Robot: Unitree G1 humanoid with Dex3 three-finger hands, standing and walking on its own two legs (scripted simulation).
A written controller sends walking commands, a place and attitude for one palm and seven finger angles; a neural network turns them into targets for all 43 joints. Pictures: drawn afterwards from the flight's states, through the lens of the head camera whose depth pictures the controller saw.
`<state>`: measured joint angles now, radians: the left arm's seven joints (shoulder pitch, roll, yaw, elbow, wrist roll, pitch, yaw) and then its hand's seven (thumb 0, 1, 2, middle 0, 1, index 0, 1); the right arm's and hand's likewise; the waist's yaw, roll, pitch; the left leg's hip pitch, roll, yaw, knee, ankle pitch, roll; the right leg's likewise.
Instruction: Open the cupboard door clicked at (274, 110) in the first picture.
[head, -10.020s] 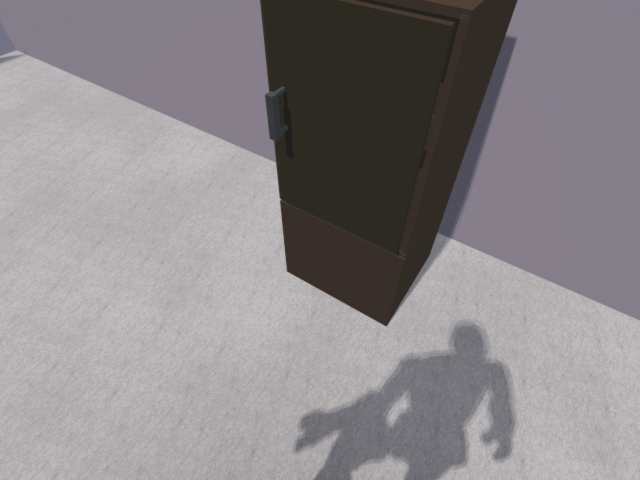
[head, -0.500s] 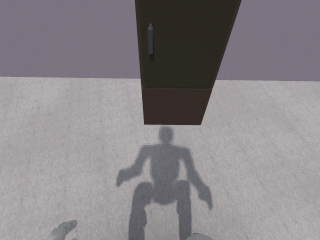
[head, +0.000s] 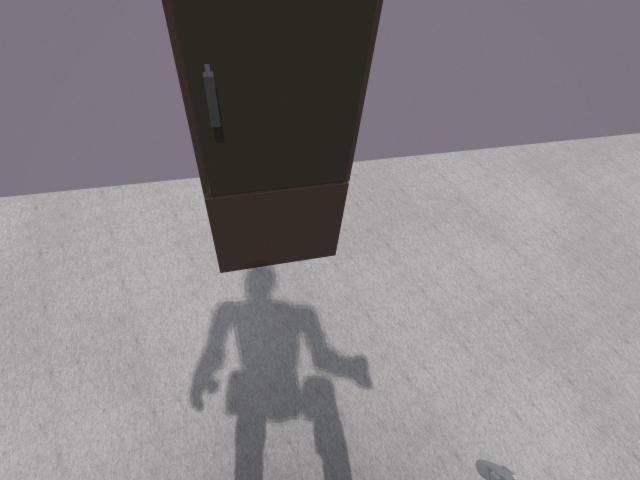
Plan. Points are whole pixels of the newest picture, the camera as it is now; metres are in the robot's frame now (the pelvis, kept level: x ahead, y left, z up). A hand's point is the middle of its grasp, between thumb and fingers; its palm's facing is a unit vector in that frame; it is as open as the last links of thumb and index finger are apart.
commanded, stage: walk to a spot facing it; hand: left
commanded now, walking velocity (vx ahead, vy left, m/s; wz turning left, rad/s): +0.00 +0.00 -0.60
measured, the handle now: (211, 95) +0.84 +0.30 -0.01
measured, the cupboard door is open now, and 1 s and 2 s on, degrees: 0 0 0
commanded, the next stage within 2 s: turn to face it in 1.90 s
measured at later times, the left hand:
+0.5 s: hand (216, 478) +0.14 +0.14 -0.14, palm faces -0.30 -0.91 -0.28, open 7.4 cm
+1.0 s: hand (225, 435) +0.20 +0.14 -0.16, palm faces -0.55 -0.82 -0.19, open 7.4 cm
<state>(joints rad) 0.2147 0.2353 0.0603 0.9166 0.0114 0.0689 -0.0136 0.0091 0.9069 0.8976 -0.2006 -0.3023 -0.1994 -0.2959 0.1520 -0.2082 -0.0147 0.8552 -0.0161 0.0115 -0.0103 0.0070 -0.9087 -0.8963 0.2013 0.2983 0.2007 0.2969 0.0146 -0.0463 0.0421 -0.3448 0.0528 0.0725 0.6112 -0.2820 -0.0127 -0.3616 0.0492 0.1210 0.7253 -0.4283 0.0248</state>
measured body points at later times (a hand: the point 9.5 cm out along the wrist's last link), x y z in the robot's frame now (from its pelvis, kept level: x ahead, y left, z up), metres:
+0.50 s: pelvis -0.01 -0.03 +0.00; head +0.02 -0.06 +0.45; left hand +0.16 +0.19 -0.12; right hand -0.06 -0.30 -0.15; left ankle +0.01 +0.11 -0.67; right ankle -0.05 -0.13 -0.73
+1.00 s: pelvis +0.01 +0.01 +0.01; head +0.07 +0.02 +0.46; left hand +0.23 +0.19 -0.15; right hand -0.06 -0.25 -0.10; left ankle +0.08 +0.09 -0.73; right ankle -0.10 -0.10 -0.64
